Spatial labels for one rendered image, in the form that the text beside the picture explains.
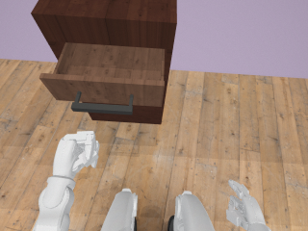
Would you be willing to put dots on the right robot thigh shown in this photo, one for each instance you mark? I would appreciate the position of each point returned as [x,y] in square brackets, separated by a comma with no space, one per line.
[193,214]

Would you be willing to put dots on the drawer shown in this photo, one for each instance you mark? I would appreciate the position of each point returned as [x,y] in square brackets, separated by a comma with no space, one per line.
[108,74]

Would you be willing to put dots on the robot left forearm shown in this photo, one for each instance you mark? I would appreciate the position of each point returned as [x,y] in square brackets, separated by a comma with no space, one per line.
[55,202]

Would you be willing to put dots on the right robot hand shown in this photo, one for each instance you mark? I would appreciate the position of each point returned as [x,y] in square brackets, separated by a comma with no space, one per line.
[248,212]

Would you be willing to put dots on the left robot thigh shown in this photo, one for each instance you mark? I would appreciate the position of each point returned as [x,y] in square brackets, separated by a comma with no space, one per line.
[122,211]

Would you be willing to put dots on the robot thigh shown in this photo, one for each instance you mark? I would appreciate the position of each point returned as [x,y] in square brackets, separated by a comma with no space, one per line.
[122,211]
[193,214]

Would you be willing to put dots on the cabinet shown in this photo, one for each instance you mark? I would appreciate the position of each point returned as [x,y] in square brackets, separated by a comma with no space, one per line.
[130,23]

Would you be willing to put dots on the left robot hand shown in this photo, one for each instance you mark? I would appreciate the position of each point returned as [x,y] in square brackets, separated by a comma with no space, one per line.
[82,145]

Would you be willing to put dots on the handle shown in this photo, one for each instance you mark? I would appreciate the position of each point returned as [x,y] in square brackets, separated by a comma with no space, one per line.
[77,106]

